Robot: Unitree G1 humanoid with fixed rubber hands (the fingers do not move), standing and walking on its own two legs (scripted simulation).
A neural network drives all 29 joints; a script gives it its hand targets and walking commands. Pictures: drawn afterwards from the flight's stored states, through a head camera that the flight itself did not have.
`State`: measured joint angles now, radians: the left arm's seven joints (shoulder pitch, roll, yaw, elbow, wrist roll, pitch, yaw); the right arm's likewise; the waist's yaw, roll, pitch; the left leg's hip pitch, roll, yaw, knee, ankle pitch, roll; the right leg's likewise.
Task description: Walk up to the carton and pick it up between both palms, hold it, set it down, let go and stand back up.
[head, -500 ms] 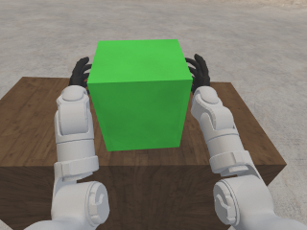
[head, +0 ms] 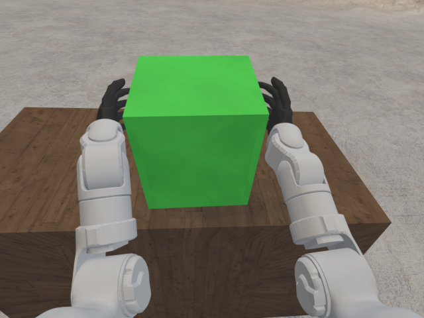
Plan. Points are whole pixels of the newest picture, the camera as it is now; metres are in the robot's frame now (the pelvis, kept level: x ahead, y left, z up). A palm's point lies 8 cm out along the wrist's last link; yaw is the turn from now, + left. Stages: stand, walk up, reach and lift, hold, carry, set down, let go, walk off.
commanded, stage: hold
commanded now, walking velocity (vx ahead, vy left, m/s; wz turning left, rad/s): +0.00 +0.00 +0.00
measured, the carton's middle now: (196, 135) +0.39 +0.00 +0.18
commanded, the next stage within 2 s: none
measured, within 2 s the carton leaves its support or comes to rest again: neither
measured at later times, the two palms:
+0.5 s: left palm (110, 126) +0.36 +0.15 +0.23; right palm (277, 124) +0.36 -0.14 +0.23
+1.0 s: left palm (105, 125) +0.36 +0.15 +0.23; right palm (273, 121) +0.37 -0.13 +0.23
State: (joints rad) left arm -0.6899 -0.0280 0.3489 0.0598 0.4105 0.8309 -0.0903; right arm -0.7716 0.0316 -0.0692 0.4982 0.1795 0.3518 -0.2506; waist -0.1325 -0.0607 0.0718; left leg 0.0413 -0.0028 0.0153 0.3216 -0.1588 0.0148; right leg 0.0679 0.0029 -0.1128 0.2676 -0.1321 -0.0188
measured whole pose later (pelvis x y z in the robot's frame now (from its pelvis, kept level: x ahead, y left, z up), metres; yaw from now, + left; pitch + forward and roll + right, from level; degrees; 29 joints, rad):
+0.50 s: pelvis +0.00 +0.00 +0.00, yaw +0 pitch -12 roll -1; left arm -0.68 -0.03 0.35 0.05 0.42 0.84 -0.09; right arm -0.77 0.04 -0.07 0.50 0.18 0.34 -0.25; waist -0.13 -0.07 0.08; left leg 0.05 0.00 0.01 0.32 -0.16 0.01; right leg 0.07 0.01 -0.12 0.26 -0.13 -0.02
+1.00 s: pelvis +0.00 +0.00 +0.00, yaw -1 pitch -11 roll +0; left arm -0.72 -0.04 0.37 0.07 0.43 0.84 -0.09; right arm -0.81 0.02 -0.06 0.55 0.18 0.34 -0.24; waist -0.09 -0.05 0.07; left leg 0.03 0.01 0.03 0.32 -0.15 0.01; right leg 0.05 0.01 -0.10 0.27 -0.13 -0.03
